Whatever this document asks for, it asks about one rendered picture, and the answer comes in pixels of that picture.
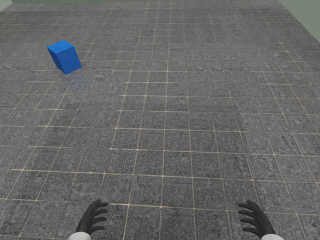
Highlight left robot hand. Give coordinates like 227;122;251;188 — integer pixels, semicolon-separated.
75;199;108;235

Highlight right robot hand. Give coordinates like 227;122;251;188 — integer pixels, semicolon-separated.
238;200;276;240

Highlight carton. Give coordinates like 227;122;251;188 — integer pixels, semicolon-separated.
47;40;82;75

